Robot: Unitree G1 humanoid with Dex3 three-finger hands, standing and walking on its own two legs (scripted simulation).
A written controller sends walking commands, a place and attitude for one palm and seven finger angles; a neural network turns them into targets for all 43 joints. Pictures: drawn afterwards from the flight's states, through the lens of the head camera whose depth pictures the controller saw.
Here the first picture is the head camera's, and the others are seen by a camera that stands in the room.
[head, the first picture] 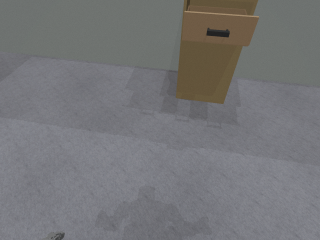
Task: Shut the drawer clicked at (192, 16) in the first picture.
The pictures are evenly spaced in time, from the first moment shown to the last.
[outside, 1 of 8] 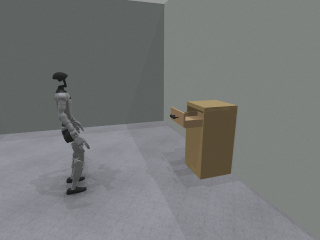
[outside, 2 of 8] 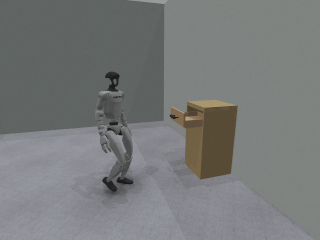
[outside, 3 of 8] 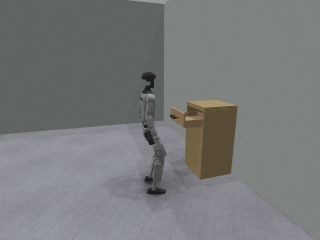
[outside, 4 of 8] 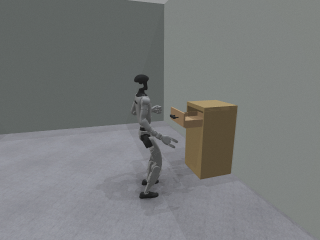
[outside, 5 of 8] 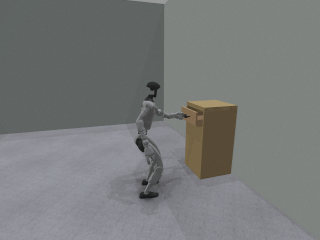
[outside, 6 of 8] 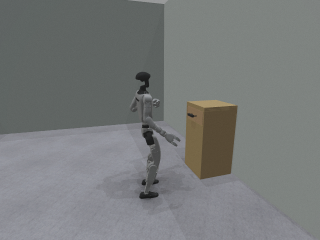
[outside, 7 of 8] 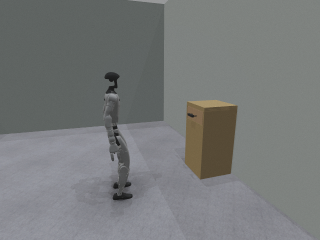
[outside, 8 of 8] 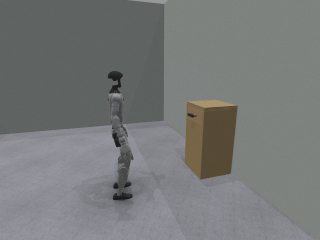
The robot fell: no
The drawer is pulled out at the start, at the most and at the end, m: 0.24 0.24 0.00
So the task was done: yes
